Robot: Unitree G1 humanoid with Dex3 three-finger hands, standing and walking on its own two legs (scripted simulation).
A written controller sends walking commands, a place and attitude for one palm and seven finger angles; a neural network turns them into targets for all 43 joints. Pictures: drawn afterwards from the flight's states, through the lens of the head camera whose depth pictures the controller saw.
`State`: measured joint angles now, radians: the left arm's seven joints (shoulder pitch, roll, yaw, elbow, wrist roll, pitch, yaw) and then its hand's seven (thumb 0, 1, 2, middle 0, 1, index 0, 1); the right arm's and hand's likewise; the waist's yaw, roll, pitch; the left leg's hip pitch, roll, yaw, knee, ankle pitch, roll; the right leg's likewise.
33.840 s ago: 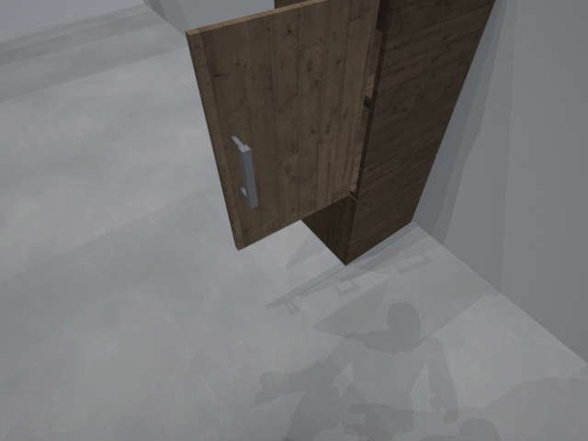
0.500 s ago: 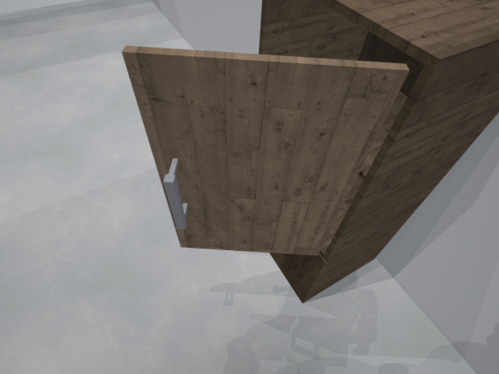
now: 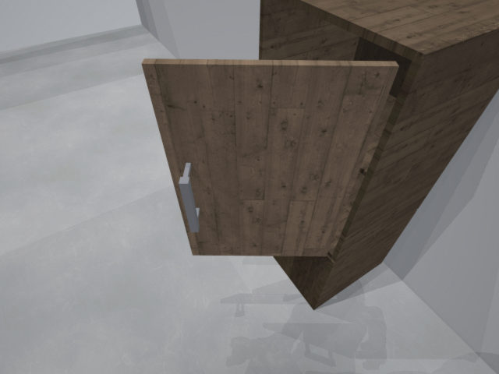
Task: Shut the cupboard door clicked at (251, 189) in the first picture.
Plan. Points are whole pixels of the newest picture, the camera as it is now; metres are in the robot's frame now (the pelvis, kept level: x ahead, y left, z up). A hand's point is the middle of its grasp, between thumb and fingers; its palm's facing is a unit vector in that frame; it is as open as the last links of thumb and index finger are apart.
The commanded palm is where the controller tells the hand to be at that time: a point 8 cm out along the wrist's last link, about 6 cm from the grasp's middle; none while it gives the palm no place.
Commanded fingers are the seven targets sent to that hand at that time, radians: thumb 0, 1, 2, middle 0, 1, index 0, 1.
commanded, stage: come to a stop and stand still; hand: left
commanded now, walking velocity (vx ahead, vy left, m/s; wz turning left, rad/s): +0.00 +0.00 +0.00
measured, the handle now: (191, 199) +0.47 +0.16 -0.04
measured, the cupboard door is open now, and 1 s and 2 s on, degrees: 58 58 58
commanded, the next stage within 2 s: look again from close up in 0.26 s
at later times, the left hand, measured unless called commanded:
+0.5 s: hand out of the picture +0.01 +0.17 -0.16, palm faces -0.02 -0.97 -0.22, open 7.4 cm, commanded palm none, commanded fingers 0.00 0.90 0.90 -0.20 -0.30 -0.20 -0.30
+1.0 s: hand out of the picture +0.05 +0.14 -0.15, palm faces +0.01 -0.97 -0.22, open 7.4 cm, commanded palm +0.10 +0.19 -0.06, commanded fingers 0.00 0.90 0.90 -0.20 -0.30 -0.20 -0.30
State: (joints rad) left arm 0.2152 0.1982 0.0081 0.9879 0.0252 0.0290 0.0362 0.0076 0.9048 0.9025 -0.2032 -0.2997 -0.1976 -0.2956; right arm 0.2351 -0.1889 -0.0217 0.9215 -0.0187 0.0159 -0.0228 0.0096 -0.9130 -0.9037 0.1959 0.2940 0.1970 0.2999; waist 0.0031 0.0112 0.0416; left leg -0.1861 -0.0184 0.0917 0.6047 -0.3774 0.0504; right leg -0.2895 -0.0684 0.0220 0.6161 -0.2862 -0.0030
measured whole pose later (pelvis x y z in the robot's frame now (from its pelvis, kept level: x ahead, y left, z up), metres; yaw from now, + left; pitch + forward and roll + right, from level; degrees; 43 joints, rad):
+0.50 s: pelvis +0.00 -0.01 +0.01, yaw +0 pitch -1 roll +1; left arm 0.27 0.18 -0.02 1.06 0.02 0.01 0.02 0.01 0.90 0.90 -0.20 -0.30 -0.20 -0.30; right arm 0.30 -0.20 0.00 1.04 -0.01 -0.01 -0.02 0.01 -0.91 -0.90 0.20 0.29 0.20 0.30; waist 0.00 0.01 0.05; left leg -0.15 -0.02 0.10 0.44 -0.28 0.04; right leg -0.27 -0.07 0.03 0.49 -0.21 0.05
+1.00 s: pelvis +0.01 -0.05 +0.01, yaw +1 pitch -1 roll +1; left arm 0.20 0.18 -0.01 1.08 0.02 -0.02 0.02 0.01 0.91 0.90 -0.20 -0.30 -0.20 -0.30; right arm 0.23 -0.18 0.01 1.09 -0.01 -0.02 -0.02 0.01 -0.91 -0.90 0.20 0.29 0.20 0.30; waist 0.00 0.01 0.05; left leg -0.11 0.03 0.05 0.41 -0.28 -0.02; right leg -0.23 -0.02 -0.02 0.47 -0.23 -0.01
